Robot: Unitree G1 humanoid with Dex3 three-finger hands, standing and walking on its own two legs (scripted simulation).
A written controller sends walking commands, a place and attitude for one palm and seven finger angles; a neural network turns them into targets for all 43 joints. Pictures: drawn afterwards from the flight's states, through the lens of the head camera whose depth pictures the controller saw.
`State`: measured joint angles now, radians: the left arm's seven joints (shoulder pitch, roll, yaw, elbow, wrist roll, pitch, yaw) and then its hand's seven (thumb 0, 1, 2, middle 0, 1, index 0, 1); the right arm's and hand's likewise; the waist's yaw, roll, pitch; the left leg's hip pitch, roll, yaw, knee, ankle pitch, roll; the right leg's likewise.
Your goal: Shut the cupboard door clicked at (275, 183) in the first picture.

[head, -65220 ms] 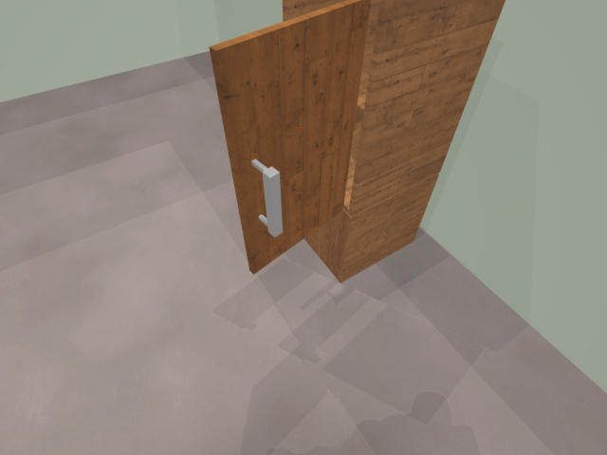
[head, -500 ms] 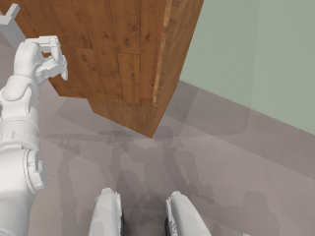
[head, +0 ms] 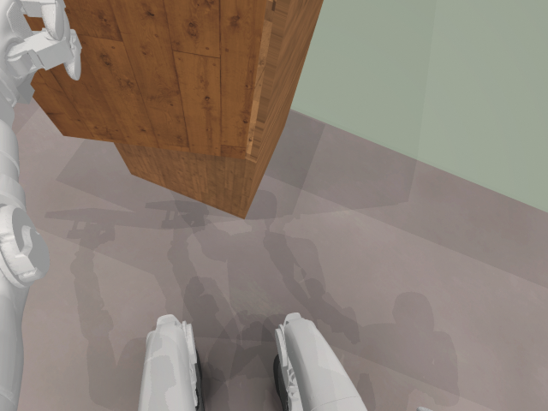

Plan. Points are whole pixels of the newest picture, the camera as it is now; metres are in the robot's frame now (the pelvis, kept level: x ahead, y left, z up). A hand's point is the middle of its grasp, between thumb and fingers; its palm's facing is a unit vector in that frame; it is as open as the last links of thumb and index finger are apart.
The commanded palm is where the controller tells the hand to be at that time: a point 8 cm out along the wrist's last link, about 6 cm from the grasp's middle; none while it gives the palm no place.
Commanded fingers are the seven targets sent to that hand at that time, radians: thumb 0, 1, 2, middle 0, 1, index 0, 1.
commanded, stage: push the door shut along its arc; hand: left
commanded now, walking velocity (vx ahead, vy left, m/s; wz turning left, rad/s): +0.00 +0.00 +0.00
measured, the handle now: out of the picture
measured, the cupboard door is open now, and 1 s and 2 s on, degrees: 17 5 5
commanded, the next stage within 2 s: pull the fist back off the door in 0.32 s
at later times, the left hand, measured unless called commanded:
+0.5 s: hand (81, 12) +0.60 +0.18 +0.11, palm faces -0.14 -0.99 +0.06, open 3.3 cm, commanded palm +0.60 +0.16 +0.10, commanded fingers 0.00 0.90 0.90 -1.30 -1.50 -1.30 -1.50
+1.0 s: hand (108, 39) +0.57 +0.15 +0.10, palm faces +0.20 -0.98 -0.04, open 3.1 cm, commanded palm +0.52 +0.18 +0.10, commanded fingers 0.00 0.90 0.90 -1.30 -1.50 -1.30 -1.50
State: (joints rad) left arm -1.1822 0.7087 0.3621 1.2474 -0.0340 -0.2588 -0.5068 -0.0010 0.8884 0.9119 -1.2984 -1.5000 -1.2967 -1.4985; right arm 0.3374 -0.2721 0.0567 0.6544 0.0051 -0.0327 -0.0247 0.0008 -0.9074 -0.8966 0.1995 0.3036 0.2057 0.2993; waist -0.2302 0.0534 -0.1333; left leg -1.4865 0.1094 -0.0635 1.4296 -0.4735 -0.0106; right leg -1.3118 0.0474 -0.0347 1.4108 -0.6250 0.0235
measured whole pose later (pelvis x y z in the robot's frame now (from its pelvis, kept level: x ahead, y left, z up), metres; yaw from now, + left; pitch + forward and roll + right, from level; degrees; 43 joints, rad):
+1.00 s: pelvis +0.02 -0.01 +0.03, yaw +1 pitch +28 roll -3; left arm -0.98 0.41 0.42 1.17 0.03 -0.41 0.07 0.02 0.90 0.90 -1.30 -1.50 -1.30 -1.50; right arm 0.43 -0.25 0.00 0.65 -0.08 0.03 0.09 0.00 -0.91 -0.90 0.20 0.30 0.20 0.30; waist -0.21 0.07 -0.16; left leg -1.31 0.11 -0.04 1.29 -0.47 -0.03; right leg -1.16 0.04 -0.02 1.29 -0.62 0.01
